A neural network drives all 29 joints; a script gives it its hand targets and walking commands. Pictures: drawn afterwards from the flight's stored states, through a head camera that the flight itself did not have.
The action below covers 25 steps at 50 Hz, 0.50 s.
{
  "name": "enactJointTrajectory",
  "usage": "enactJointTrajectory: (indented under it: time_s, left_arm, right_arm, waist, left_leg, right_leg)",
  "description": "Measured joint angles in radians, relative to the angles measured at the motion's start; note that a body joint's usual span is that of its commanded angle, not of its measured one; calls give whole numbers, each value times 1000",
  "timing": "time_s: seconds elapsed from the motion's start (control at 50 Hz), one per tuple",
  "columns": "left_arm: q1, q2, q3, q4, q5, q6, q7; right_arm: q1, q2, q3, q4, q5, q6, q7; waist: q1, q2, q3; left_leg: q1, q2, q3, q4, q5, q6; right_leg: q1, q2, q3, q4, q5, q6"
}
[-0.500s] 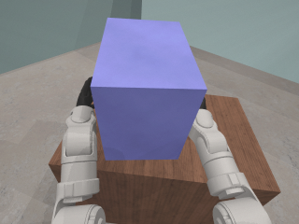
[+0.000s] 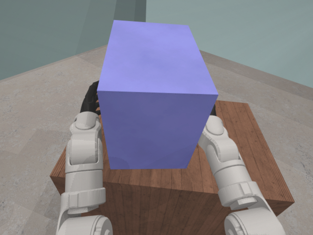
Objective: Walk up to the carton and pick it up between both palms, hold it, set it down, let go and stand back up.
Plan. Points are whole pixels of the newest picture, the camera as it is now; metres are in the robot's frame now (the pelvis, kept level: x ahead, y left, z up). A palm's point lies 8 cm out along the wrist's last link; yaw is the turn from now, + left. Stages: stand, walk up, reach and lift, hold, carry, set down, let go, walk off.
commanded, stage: hold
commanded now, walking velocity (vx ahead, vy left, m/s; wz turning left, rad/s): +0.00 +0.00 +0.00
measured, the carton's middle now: (150, 95) +0.40 -0.01 +0.20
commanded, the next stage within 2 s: set down in 0.22 s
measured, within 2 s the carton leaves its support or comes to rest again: neither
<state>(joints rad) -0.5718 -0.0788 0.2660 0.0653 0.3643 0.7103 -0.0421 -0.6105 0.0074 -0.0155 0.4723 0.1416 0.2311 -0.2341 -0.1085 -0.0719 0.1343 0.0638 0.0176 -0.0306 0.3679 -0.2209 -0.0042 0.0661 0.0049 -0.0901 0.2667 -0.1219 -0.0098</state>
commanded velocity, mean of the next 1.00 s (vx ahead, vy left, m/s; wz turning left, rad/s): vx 0.00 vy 0.00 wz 0.00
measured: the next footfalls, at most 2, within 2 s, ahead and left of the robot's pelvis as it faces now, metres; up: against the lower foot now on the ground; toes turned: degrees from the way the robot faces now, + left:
none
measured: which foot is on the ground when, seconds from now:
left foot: down 0.00-1.00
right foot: down 0.00-1.00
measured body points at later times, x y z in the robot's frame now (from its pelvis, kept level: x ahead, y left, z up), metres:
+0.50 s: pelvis +0.00 +0.00 +0.00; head -0.03 +0.02 +0.45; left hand +0.37 +0.12 +0.17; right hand +0.36 -0.16 +0.17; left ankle +0.01 +0.12 -0.75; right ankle +0.03 -0.11 -0.75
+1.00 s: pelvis +0.02 -0.04 +0.00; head +0.02 +0.00 +0.45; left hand +0.39 +0.12 +0.11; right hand +0.40 -0.16 +0.12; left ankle +0.01 +0.12 -0.75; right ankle +0.03 -0.11 -0.75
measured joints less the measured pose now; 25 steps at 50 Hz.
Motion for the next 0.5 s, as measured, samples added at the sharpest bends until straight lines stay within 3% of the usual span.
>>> enactJointTrajectory:
  time_s: [0.26, 0.34, 0.5]
  left_arm:
    - [39, 14, -32, -64, -22, 0, 8]
    - [61, -1, -40, -114, -3, 17, 29]
    - [47, -58, 8, -30, 51, -65, 14]
  right_arm:
    - [29, -2, 20, -65, 16, -2, -10]
    - [19, -15, 41, -33, 34, -29, 9]
    - [5, 0, -18, 51, -50, -99, 56]
  waist:
    - [0, -3, 2]
    - [-8, 0, -8]
    - [-5, 7, 4]
  left_leg:
    - [-17, 3, -2, 24, -13, 0]
    - [-14, 3, 0, 26, -15, 0]
    - [9, 1, 3, -8, 4, -4]
  right_leg:
    - [-9, 3, -2, 7, -4, 1]
    - [-8, 3, 0, 12, -7, 0]
    - [-1, 0, 0, 11, -6, -5]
